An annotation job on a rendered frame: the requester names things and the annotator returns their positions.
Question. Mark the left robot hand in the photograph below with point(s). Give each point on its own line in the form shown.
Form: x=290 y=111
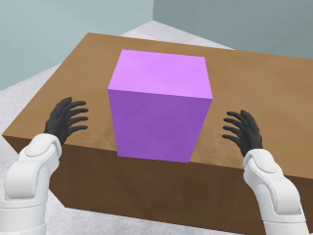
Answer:
x=60 y=122

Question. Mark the pedestal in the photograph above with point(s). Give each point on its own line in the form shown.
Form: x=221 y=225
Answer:
x=209 y=191

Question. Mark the robot right forearm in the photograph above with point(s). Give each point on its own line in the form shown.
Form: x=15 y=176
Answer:
x=278 y=199

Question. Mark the right robot hand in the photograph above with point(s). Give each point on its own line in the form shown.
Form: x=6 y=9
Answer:
x=248 y=132

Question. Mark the carton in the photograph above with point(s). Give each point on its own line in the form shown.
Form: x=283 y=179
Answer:
x=158 y=104

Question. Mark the robot left forearm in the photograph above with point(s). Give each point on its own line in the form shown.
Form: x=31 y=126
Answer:
x=26 y=187

